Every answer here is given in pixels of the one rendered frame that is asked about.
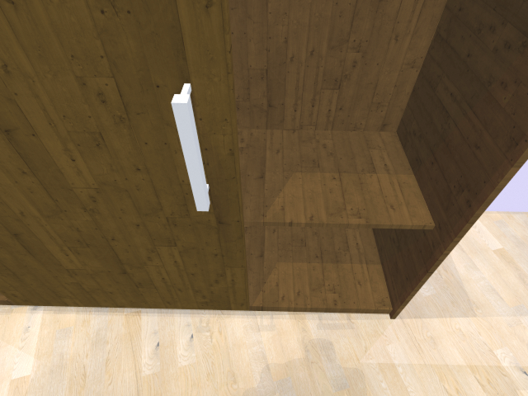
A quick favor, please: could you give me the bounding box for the handle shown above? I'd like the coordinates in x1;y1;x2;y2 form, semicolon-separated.
171;83;210;211

